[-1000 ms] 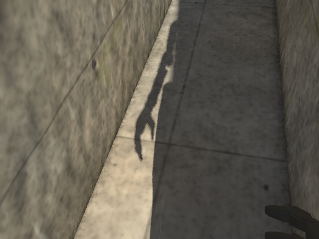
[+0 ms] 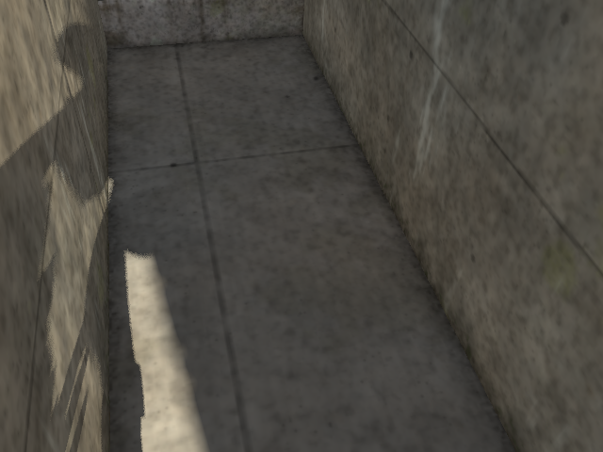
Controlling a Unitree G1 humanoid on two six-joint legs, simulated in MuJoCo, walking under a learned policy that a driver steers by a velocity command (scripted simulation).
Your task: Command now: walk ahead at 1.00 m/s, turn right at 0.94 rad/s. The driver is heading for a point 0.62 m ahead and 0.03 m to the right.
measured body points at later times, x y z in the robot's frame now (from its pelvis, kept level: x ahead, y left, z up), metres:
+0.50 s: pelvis +0.39 -0.15 +0.04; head +0.40 -0.19 +0.48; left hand +0.46 +0.10 -0.07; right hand +0.58 -0.41 -0.04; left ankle +0.63 -0.04 -0.60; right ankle +0.23 -0.20 -0.69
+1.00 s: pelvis +0.67 -0.19 +0.01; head +0.71 -0.24 +0.45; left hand +0.77 +0.06 -0.10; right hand +0.72 -0.42 -0.16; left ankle +0.68 -0.06 -0.62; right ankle +0.72 -0.29 -0.69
